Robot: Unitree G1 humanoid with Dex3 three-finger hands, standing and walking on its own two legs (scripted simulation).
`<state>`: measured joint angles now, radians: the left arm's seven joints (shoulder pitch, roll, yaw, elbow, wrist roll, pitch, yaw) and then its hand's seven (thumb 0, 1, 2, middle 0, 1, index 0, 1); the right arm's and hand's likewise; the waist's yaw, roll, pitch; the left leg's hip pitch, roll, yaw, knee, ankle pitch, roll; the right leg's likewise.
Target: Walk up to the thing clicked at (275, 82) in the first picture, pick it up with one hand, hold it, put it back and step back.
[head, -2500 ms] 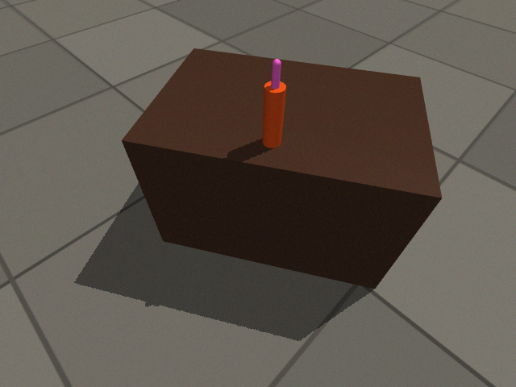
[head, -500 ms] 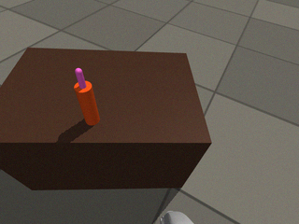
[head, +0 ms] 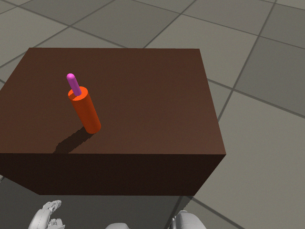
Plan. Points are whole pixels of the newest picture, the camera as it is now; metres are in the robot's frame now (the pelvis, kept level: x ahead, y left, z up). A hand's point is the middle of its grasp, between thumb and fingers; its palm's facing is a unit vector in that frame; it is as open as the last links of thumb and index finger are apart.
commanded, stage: walk up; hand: left
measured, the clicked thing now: (83, 105) +0.47 +0.23 -0.01
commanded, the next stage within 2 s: stand in 1.14 s
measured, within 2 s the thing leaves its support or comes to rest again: neither
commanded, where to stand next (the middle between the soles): +0.06 +0.03 m, yaw +0 degrees
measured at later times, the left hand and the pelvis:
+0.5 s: hand out of the picture +0.08 +0.27 -0.13, palm faces +0.02 -0.94 -0.35, open 7.4 cm; pelvis +0.01 +0.01 +0.03, yaw +1 degrees
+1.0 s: hand out of the picture +0.11 +0.26 -0.12, palm faces +0.00 -0.94 -0.34, open 7.4 cm; pelvis +0.02 +0.01 +0.04, yaw +1 degrees
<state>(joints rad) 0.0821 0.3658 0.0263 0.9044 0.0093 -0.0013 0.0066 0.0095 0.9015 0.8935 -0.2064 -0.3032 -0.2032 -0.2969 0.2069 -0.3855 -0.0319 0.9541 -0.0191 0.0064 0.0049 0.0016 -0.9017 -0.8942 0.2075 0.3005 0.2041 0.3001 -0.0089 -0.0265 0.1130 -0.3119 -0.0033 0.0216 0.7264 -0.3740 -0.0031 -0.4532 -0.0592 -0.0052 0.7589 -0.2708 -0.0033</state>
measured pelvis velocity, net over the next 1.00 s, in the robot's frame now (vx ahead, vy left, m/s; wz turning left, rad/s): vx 0.02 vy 0.01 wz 0.01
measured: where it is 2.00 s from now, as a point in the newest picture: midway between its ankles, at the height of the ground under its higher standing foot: outside the picture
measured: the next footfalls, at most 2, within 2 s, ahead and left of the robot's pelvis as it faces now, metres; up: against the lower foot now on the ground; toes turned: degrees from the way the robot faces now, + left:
none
